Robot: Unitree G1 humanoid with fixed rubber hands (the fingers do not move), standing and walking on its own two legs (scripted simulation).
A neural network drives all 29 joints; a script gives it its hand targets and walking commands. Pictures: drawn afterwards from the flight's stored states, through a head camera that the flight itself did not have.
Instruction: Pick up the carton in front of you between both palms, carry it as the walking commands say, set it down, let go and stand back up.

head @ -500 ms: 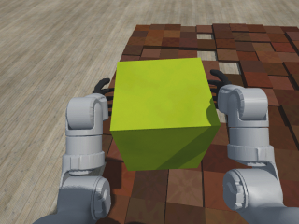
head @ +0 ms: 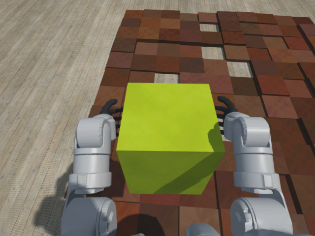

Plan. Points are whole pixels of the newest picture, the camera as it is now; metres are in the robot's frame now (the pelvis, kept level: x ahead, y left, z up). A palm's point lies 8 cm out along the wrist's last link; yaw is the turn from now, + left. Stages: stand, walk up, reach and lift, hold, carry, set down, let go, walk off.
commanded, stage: carry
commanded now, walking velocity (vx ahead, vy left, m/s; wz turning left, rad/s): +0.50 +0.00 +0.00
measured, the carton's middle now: (166, 142) +0.35 +0.00 +0.00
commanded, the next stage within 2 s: none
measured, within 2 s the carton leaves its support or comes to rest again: neither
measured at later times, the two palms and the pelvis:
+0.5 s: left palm (112, 43) +0.67 +0.16 +0.09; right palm (200, 36) +0.70 -0.14 +0.09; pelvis +0.33 -0.01 -0.01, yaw +2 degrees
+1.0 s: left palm out of the picture +1.01 +0.17 +0.11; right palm out of the picture +0.97 -0.13 +0.11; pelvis +0.64 +0.05 +0.01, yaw -1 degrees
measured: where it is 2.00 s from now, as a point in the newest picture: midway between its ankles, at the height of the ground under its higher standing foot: (148, 93)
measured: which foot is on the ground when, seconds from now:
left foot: down 0.00-0.34, up 0.36-0.72, down 0.74-1.00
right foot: up 0.00-0.30, down 0.32-0.80, up 0.82-1.00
